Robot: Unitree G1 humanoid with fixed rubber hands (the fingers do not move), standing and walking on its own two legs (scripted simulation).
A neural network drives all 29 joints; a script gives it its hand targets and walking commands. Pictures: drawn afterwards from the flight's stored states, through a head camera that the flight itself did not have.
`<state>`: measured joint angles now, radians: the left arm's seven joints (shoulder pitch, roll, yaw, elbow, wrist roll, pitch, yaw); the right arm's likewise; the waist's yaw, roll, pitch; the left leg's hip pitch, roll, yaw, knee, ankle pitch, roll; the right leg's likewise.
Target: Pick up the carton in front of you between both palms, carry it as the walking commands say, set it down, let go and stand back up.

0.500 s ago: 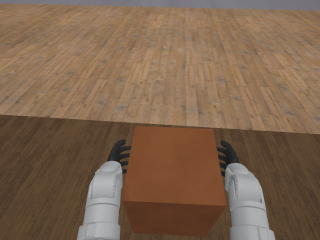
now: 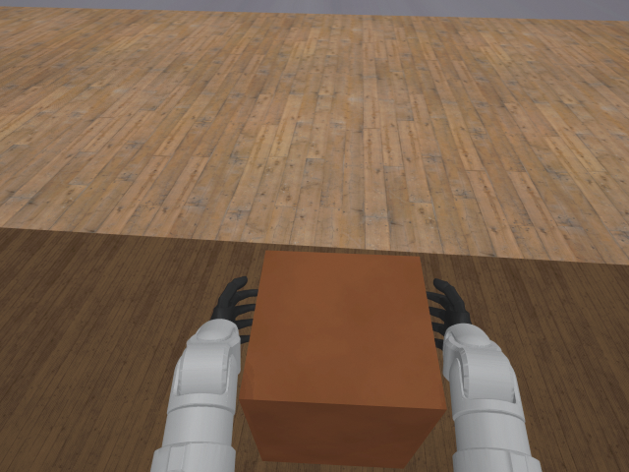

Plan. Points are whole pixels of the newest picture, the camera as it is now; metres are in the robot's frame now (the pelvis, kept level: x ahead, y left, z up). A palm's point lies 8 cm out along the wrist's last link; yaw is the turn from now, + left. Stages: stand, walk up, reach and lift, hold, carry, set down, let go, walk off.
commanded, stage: hold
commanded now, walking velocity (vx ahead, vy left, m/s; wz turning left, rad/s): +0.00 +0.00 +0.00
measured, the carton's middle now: (337, 363) +0.28 +0.00 -0.03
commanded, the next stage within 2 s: carry in 0.40 s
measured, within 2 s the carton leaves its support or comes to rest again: neither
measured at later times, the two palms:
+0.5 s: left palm (227, 326) +0.29 +0.15 +0.05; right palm (458, 331) +0.29 -0.15 +0.05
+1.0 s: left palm (243, 234) +0.43 +0.15 +0.08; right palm (442, 244) +0.42 -0.15 +0.08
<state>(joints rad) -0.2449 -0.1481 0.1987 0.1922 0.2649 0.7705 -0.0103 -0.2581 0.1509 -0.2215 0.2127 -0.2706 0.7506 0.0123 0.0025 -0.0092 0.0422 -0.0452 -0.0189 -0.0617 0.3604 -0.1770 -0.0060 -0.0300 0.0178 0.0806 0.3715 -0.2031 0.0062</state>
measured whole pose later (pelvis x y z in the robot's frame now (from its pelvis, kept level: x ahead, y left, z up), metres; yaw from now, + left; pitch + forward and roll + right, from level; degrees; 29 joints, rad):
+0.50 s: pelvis +0.00 +0.00 +0.00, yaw -1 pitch -2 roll +0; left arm -0.21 -0.14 0.18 0.14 0.23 0.80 0.00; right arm -0.23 0.15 -0.18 0.16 -0.24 0.79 -0.01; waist 0.01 0.00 -0.07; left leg -0.19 -0.01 -0.04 0.46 -0.31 -0.01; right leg -0.20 0.02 0.07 0.50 -0.37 0.00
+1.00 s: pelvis +0.18 +0.01 -0.01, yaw -3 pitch +6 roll +1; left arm -0.01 -0.13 0.08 -0.47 0.05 1.23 0.12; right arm -0.02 0.13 -0.04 -0.43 -0.06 1.19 -0.12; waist 0.00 -0.01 -0.17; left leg -0.30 0.02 0.22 0.42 -0.24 0.06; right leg -0.45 -0.07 -0.08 1.01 -0.41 -0.02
